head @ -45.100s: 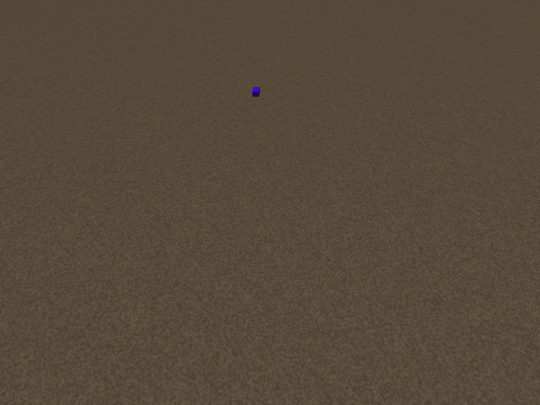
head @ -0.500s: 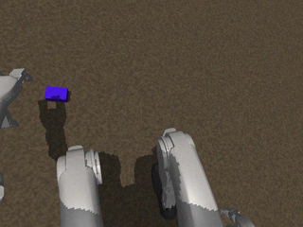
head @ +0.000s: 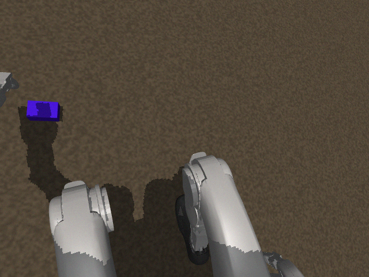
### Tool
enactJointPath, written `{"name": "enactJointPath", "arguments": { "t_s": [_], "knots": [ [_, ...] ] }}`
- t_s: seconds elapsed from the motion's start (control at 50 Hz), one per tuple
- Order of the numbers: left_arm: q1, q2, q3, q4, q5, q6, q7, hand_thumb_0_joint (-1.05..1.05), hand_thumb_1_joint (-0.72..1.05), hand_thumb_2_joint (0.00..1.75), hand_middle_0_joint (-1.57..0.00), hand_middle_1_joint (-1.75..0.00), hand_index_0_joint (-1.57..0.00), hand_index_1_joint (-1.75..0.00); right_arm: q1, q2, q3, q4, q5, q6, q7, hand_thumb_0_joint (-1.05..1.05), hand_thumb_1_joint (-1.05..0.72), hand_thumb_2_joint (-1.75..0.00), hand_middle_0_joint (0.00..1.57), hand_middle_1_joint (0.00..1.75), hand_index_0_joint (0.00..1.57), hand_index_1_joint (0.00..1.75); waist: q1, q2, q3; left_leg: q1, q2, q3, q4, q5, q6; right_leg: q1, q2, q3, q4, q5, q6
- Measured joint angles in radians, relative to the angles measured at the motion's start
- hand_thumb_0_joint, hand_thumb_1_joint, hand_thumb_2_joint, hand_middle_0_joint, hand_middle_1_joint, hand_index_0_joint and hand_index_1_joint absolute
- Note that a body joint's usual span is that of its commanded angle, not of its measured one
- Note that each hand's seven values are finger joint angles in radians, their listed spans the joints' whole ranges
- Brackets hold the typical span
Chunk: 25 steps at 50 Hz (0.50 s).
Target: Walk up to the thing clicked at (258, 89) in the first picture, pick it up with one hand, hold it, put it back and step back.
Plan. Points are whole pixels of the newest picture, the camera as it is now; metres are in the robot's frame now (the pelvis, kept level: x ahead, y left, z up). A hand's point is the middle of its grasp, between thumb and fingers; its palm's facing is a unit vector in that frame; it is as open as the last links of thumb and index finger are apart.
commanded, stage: rise first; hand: left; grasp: from above
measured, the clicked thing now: (44, 111) +0.54 +0.24 -0.32
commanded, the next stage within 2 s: approach in 1.82 s
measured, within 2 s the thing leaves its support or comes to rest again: neither
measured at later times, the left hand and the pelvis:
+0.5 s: hand out of the picture +0.49 +0.30 -0.18, palm faces -0.46 +0.00 -0.89, open 13.4 cm; pelvis +0.00 +0.00 +0.00, yaw -1 degrees
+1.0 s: hand (5, 114) +0.49 +0.29 -0.19, palm faces -0.46 +0.00 -0.89, open 12.9 cm; pelvis +0.00 +0.00 -0.01, yaw -1 degrees
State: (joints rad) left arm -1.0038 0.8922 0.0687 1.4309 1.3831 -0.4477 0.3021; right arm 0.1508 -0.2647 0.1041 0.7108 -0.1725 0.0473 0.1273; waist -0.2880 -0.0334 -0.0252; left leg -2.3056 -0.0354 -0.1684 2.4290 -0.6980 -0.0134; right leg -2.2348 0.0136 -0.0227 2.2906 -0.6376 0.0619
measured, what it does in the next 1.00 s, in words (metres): stands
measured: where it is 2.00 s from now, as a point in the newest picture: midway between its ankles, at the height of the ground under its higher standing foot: (150, 260)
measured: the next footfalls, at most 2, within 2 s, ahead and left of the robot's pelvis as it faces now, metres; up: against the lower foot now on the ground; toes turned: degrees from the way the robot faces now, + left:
none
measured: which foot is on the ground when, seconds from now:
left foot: down 0.00-1.00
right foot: down 0.00-1.00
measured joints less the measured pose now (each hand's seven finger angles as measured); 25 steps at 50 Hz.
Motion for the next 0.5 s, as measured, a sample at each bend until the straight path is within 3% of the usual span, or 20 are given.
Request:
{"name": "enactJointPath", "arguments": {
  "t_s": [0.28,0.5],
  "knots": [
    [-0.034,0.021,-0.001,0.057,0.048,0.027,0.077,0.0,-0.38,0.92,-0.2,-0.8,-0.19,-0.81,0.017,0.0,0.021,-0.004,-0.005,-0.016,0.001,0.0,-0.91,-0.9,0.21,0.3,0.2,0.3,-0.029,-0.005,0.007,-0.02,0.004,-0.005,0.016,-0.004,0.003,-0.019,0.006,-0.004,0.008,0.003,-0.003],
    [-0.036,0.008,-0.005,0.051,0.023,0.074,0.07,0.0,-0.37,0.9,-0.2,-0.83,-0.2,-0.83,0.023,0.001,0.02,-0.007,-0.002,-0.034,0.008,0.0,-0.92,-0.9,0.21,0.3,0.2,0.3,-0.04,-0.001,0.01,-0.025,0.003,-0.005,0.012,-0.009,0.002,-0.024,0.003,-0.005,0.006,-0.003,-0.001]
  ]
}}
